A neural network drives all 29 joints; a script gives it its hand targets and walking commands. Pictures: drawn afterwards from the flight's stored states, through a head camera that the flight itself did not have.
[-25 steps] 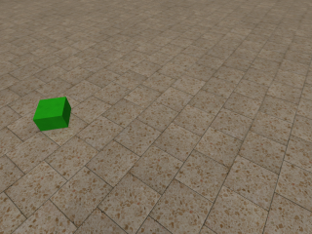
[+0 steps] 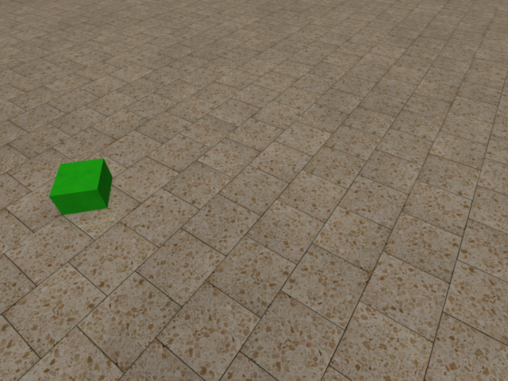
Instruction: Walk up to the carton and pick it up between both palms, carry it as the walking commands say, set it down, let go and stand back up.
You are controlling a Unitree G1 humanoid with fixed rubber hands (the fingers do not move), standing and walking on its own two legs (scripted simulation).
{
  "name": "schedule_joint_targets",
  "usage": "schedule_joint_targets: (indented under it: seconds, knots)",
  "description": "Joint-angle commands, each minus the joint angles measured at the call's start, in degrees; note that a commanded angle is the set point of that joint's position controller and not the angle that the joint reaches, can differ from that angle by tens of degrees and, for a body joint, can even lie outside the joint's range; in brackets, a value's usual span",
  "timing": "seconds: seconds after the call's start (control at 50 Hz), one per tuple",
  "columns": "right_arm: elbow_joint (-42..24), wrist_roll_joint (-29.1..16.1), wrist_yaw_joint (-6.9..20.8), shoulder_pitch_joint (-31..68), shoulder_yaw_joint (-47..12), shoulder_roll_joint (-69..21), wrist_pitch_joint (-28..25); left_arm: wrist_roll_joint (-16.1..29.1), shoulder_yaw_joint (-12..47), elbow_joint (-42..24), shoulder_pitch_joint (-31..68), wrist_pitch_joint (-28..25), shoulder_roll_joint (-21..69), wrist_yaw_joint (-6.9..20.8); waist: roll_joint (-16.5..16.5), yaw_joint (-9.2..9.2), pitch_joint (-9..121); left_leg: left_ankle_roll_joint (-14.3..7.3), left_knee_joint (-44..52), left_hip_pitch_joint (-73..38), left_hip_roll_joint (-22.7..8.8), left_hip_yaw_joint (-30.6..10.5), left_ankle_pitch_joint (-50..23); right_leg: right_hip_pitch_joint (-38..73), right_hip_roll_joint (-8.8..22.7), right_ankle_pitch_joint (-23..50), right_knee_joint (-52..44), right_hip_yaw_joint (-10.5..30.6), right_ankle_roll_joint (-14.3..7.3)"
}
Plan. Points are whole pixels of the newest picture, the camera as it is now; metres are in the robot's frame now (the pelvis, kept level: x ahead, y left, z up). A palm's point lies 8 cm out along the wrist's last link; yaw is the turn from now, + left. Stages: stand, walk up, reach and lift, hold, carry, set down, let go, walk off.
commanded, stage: walk up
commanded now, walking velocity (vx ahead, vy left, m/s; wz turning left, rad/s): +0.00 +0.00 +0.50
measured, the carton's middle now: (83, 185) +1.27 +0.94 -0.71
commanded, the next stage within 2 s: none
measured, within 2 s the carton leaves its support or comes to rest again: neither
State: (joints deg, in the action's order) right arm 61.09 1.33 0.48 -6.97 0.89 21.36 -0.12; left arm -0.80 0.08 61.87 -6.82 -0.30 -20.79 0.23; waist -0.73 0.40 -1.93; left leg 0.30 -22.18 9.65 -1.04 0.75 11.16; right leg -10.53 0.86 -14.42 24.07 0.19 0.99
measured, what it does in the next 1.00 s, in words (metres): walks ahead, turning left: left foot, then right foot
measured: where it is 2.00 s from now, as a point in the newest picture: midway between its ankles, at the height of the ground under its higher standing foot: (126, 313)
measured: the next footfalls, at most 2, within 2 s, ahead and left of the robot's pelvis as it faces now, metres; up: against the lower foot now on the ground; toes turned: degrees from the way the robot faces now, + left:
left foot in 0.48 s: +0.05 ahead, +0.29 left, +0.00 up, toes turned +19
right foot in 0.84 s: +0.36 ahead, +0.17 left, +0.00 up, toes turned +17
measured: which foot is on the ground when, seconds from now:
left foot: down 0.00-0.08, up 0.10-0.46, down 0.48-0.84, up 0.86-1.00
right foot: down 0.00-0.46, up 0.48-0.82, down 0.84-1.00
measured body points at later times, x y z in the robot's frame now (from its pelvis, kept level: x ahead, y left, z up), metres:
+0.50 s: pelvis +0.04 +0.13 -0.03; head +0.05 +0.13 +0.42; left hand -0.05 +0.40 -0.17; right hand +0.24 -0.12 -0.14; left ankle +0.02 +0.28 -0.75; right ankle +0.00 -0.11 -0.73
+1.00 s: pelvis +0.25 +0.22 +0.00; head +0.26 +0.20 +0.45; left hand +0.20 +0.50 -0.12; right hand +0.37 +0.00 -0.16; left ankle +0.12 +0.34 -0.65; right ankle +0.32 +0.16 -0.74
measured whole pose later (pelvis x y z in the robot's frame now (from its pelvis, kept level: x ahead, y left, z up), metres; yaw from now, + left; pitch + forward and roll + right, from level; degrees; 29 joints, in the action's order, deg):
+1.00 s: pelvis +0.25 +0.22 +0.00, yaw +28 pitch -3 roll +2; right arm 60.4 1.5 2.2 -17.3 3.4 13.6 -0.7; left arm -1.3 -2.0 55.8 -12.3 -3.3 -13.4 -0.2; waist -0.9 1.0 -1.7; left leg -0.4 -65.5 22.1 -2.0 -0.3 17.6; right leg -11.2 4.9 -11.6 25.5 -10.1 -1.7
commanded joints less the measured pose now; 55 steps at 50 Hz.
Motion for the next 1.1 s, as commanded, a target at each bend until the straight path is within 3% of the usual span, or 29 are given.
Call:
schedule_joint_targets:
  seconds: [0.0,0.02,0.04,0.06,0.08,0.1,0.12,0.14,0.26,0.36,0.38,0.4,0.42,0.44,0.46,0.48,0.52,0.58,0.62,0.7,0.74,0.76,0.78,0.8,0.82,0.86,0.92,1.02,1.08]
  knots:
    - [-8.0,-0.2,1.0,3.3,3.5,6.2,2.0,0.5,-3.9,-5.0,-4.7,0.4,-7.9,-3.1,-2.5,-4.04,2.7,-3.2,-8.6,11.6,-7.1,-10.1,-24.6,6.0,8.0,4.3,7.2,1.9,-0.3]
    - [-9.3,-0.3,1.1,5.3,3.5,5.0,2.4,0.4,-4.3,-5.1,-8.8,0.8,-8.7,-3.2,1.8,-5.97,2.3,-0.6,-14.9,17.6,-3.5,-6.2,-14.9,9.8,11.6,4.7,0.3,6.4,-2.6]
    - [-11.3,0.1,0.8,6.5,3.1,2.5,3.1,0.1,-4.5,-5.5,-9.5,1.0,-11.0,-3.3,11.4,-6.75,1.5,1.1,-27.0,23.7,1.6,-0.8,11.3,11.6,21.3,12.9,-6.2,15.1,-7.5]
    - [-12.6,0.6,0.3,5.7,3.2,2.5,3.8,-0.3,-5.0,-6.6,-6.4,1.2,-12.3,-3.1,12.7,-5.53,0.7,2.2,-37.4,24.5,-1.3,-0.5,22.1,7.6,26.3,17.6,-5.4,15.5,-11.3]
    - [-12.1,0.5,0.5,4.1,3.6,3.0,4.1,-0.4,-5.0,-7.4,-3.0,1.5,-11.5,-2.9,10.6,-3.62,0.4,2.2,-40.3,22.2,-3.1,-2.4,22.7,3.8,25.4,17.0,-4.1,12.4,-11.7]
    - [-11.1,0.5,1.6,2.7,3.6,2.9,4.2,-0.6,-5.0,-7.8,-1.5,1.2,-10.1,-2.7,8.7,-2.33,1.2,1.4,-39.3,21.0,-4.1,-2.8,19.0,2.8,23.4,3.4,-5.9,9.6,-10.1]
    - [-14.2,1.7,4.2,5.2,4.6,6.0,5.2,-0.6,-6.1,-5.3,-9.0,1.3,-13.7,-4.3,0.4,-3.33,2.6,2.5,-45.7,30.2,-5.7,-5.7,13.0,9.7,29.0,-18.3,-12.9,18.7,-8.8]
    - [-15.3,1.5,5.2,7.9,4.8,5.9,5.2,-0.3,-6.1,-5.1,-8.9,1.0,-13.1,-4.7,0.9,-3.25,0.0,3.3,-47.5,34.2,-6.5,-7.3,11.1,10.2,29.7,-19.2,-14.7,17.4,-7.1]
    - [-13.8,-1.2,6.2,1.2,4.2,1.1,3.0,-0.6,-7.1,-6.6,-3.4,-1.6,-8.4,-2.2,11.4,1.36,0.2,1.7,-28.1,19.1,-6.2,-2.1,5.4,5.0,21.1,-11.0,-13.0,-1.4,-3.6]
    - [-12.6,-2.0,4.5,1.0,3.3,-1.2,1.2,-0.7,-6.6,-6.2,-6.1,-1.8,-8.2,0.3,14.2,0.54,-0.3,2.7,-12.7,7.8,-2.3,7.2,7.3,-0.5,18.0,-15.0,-10.0,-5.3,-3.4]
    - [-10.6,-1.8,3.7,-3.5,4.0,-0.1,0.5,-0.7,-6.4,-6.5,-5.5,-1.6,-6.8,0.7,11.4,1.88,0.8,2.4,-11.2,2.7,-1.0,8.7,7.9,-2.4,15.6,-17.8,-3.8,-7.9,-3.0]
    - [-7.5,-1.2,2.8,-10.4,4.7,2.0,-0.1,-1.2,-5.9,-7.1,-5.2,-1.5,-4.1,1.0,3.2,4.18,3.0,1.6,-9.7,-3.8,1.6,9.4,10.6,-5.4,11.6,-19.9,8.6,-11.0,-2.4]
    - [-5.7,-0.2,2.2,-17.9,5.6,6.4,-0.7,-1.7,-5.5,-8.7,-2.6,-1.5,-1.0,1.1,-10.1,8.46,3.0,-1.4,-1.6,-9.7,-5.8,-3.0,18.5,-15.4,7.2,-21.9,29.1,-15.3,-0.8]
    - [-4.5,0.2,1.0,-23.6,6.5,11.6,-1.4,-1.5,-4.0,-13.3,1.8,-1.9,2.4,1.6,-24.4,9.84,-1.2,-5.5,8.3,-11.4,-18.1,-28.5,20.8,-32.3,3.0,-24.3,44.6,-10.9,1.6]
    - [-4.5,0.2,0.6,-22.8,6.3,12.4,-2.0,-1.7,-3.5,-15.6,3.2,-2.4,3.0,2.0,-22.6,7.40,-4.5,-8.0,14.1,-6.8,-22.2,-37.0,20.2,-37.0,5.5,-19.2,48.6,-1.9,1.7]
    - [-5.9,-0.4,0.5,-18.7,5.7,11.4,-2.3,-2.0,-3.6,-15.1,3.2,-2.8,2.7,2.1,-14.9,5.38,-5.3,-8.9,13.7,-7.0,-21.8,-35.3,16.0,-38.0,7.6,-14.1,49.1,0.6,1.7]
    - [-6.5,-1.3,0.2,-13.3,4.5,6.2,-2.9,-1.6,-3.4,-13.2,2.6,-3.8,0.8,2.1,-9.7,4.22,-2.6,-9.5,7.2,-8.9,-14.5,-28.0,-0.4,-33.1,8.9,-9.9,44.9,1.4,1.8]
    - [-6.9,-1.1,-0.1,-9.8,4.3,4.6,-3.3,-0.5,-3.3,-12.0,0.3,-3.7,-0.1,2.1,-8.9,1.52,2.8,-9.8,4.9,-6.0,-10.3,-16.0,-10.7,-22.3,6.4,-8.2,30.6,-3.0,2.5]
    - [-5.9,-1.4,-0.1,-11.5,3.6,3.0,-3.5,-0.4,-3.4,-13.3,2.5,-2.9,0.2,2.0,-5.0,0.97,0.1,-9.9,7.0,-2.6,-10.1,-13.6,-6.1,-19.7,5.7,-3.4,23.1,-4.6,2.9]
    - [-4.0,-1.1,0.0,-13.7,2.6,1.2,-3.7,0.7,-3.5,-15.2,4.5,-2.9,2.0,1.8,-6.7,0.64,-1.5,-8.6,6.7,3.5,-6.9,-11.0,-9.2,-8.9,3.4,4.7,10.8,-6.6,3.3]
    - [-3.8,-0.9,0.2,-14.1,2.7,1.0,-3.6,0.8,-4.6,-12.9,-1.9,-3.1,0.1,1.1,-4.6,-2.30,2.1,-7.0,0.5,6.4,-5.9,-11.1,-10.5,3.2,4.1,8.0,7.0,-5.7,2.7]
    - [-4.3,-0.8,0.2,-12.6,2.6,0.4,-3.6,0.7,-5.4,-10.2,-9.6,-3.3,-2.1,0.4,-0.8,-6.02,6.5,-5.8,-9.4,10.8,-3.6,-10.4,-11.3,13.8,5.5,6.6,6.0,-3.1,0.9]
    - [-5.6,-0.8,0.4,-11.4,2.4,-1.7,-3.8,0.3,-6.5,-7.1,-19.3,-3.3,-6.3,-0.4,11.5,-10.34,11.1,-4.5,-25.2,18.8,0.6,-6.9,-1.4,22.7,14.8,-1.7,0.0,7.1,-1.5]
    - [-6.8,-0.8,0.3,-11.4,2.4,-3.5,-3.3,-0.1,-6.7,-5.7,-25.4,-2.8,-9.9,-0.8,22.2,-10.77,12.8,-3.7,-39.3,23.5,2.9,-4.1,17.9,23.8,27.2,-13.4,-9.8,22.9,-3.2]
    - [-6.5,-0.8,0.4,-11.9,3.1,-1.7,-2.6,-0.5,-5.7,-6.2,-22.3,-2.4,-10.1,-0.7,18.2,-7.67,7.7,-3.2,-47.1,24.2,0.5,-6.2,16.8,17.8,29.6,-22.4,-15.0,29.5,-3.5]
    - [-3.1,-0.2,0.9,-14.8,2.7,-3.5,-2.2,-1.1,-4.3,-8.0,-10.5,-3.1,-2.9,-0.5,10.9,-2.16,-1.6,-1.9,-47.2,23.6,-4.2,-7.1,9.0,6.4,23.7,-18.2,-15.1,20.6,-3.5]
    - [-1.9,0.7,2.3,-13.3,3.6,-4.8,-0.3,-0.2,-4.1,-6.6,-8.8,-3.8,-0.1,-1.3,2.0,0.04,-7.5,0.3,-46.1,21.7,-6.7,-5.7,2.4,-2.8,22.9,-6.3,-16.8,9.6,-4.1]
    - [-4.6,0.4,3.8,-7.2,3.3,-5.6,0.7,0.1,-4.3,-3.7,-14.5,-4.9,-0.4,-1.6,6.8,-0.84,-3.8,1.7,-39.2,25.5,-6.4,-2.6,-6.9,4.0,18.8,10.4,-12.7,-0.6,-3.0]
    - [-7.1,-0.1,4.3,-0.9,3.0,-5.1,0.9,-0.3,-5.1,-3.8,-14.6,-4.7,-1.6,-1.1,11.2,-1.77,-2.7,2.4,-31.5,25.5,-5.9,-0.1,-8.4,4.3,17.3,7.6,-12.7,-4.6,-3.2]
